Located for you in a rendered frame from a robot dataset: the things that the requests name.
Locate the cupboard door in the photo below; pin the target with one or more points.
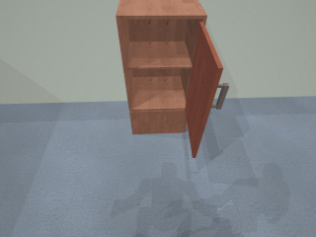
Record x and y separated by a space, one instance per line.
205 77

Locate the handle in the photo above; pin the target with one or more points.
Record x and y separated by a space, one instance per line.
223 92

